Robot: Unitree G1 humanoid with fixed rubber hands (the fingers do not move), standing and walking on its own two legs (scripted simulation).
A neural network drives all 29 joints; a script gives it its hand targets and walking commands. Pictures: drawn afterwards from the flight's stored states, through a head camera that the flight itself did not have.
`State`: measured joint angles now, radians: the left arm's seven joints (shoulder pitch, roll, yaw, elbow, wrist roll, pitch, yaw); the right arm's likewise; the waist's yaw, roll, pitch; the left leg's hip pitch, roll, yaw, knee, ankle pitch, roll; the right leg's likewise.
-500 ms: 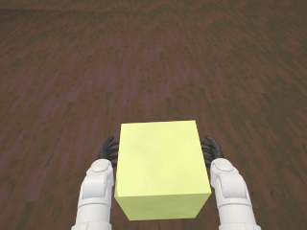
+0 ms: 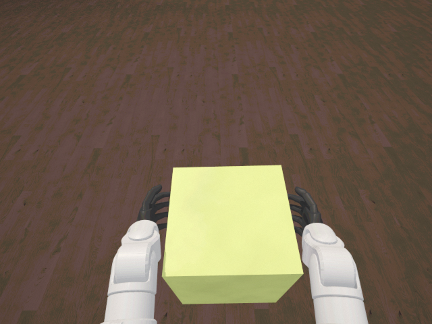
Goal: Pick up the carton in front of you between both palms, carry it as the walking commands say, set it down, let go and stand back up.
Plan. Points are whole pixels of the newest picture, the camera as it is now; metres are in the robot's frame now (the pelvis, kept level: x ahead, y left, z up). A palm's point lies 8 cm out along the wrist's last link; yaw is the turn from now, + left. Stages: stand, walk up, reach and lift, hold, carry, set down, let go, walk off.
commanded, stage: carry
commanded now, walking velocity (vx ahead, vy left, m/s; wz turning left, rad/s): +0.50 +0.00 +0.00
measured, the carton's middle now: (228, 239) +0.30 +0.00 -0.04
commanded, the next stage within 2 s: none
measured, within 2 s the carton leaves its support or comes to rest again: neither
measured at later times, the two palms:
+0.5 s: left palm (170, 144) +0.51 +0.14 +0.03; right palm (292, 151) +0.50 -0.16 +0.02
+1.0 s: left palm (164, 129) +0.57 +0.16 +0.04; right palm (280, 132) +0.56 -0.13 +0.04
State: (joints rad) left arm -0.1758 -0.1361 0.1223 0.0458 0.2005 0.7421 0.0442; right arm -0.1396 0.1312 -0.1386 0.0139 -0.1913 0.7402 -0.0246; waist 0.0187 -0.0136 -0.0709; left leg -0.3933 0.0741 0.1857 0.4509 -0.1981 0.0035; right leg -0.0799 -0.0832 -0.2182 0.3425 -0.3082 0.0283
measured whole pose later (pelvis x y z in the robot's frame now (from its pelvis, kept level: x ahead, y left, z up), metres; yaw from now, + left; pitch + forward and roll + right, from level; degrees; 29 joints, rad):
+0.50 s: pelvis +0.22 +0.00 +0.00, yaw -1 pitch +3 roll -1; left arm -0.20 -0.14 0.14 0.07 0.21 0.74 0.03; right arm -0.16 0.13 -0.14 0.02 -0.20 0.75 -0.03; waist 0.00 0.04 -0.02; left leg -0.17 0.08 0.12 0.50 -0.42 -0.04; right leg -0.34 -0.03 -0.22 0.44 -0.15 -0.05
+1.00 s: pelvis +0.27 +0.02 +0.00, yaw -1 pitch +4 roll -1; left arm -0.19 -0.14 0.16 0.11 0.22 0.73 0.03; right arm -0.17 0.14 -0.14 0.09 -0.21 0.73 -0.03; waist 0.00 0.02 -0.09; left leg -0.11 0.05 0.14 0.49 -0.35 -0.03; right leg -0.30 -0.06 -0.20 0.51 -0.21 -0.01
